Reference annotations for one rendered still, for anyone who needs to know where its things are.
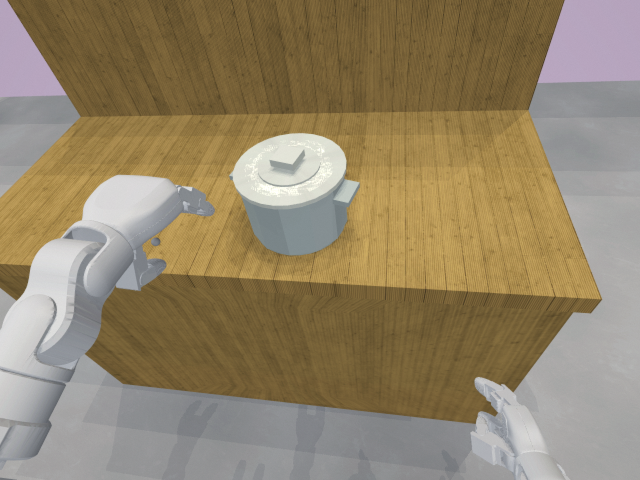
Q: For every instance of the robot right hand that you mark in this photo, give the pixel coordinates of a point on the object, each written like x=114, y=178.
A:
x=500, y=442

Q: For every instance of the robot left hand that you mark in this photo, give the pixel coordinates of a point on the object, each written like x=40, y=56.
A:
x=139, y=207

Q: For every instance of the right robot forearm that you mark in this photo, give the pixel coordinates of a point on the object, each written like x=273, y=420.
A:
x=538, y=466

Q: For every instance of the pot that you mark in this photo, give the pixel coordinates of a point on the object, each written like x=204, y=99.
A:
x=306, y=229

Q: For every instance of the left robot forearm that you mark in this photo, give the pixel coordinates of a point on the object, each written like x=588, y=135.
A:
x=55, y=322

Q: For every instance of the knob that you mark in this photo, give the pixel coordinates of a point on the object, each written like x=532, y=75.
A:
x=287, y=157

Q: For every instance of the table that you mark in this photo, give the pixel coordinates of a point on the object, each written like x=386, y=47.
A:
x=458, y=259

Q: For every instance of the lid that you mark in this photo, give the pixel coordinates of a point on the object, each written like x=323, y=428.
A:
x=318, y=174

